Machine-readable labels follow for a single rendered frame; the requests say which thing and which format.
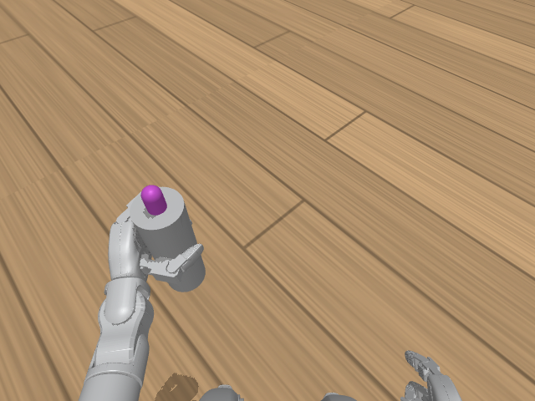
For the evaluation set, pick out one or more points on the bottle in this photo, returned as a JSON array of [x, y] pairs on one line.
[[160, 216]]

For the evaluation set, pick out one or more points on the left robot arm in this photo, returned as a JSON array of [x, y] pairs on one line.
[[117, 368]]

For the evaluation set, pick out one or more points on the right robot hand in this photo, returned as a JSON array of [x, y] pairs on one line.
[[440, 387]]

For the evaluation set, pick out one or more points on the left robot hand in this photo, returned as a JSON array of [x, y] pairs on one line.
[[129, 256]]

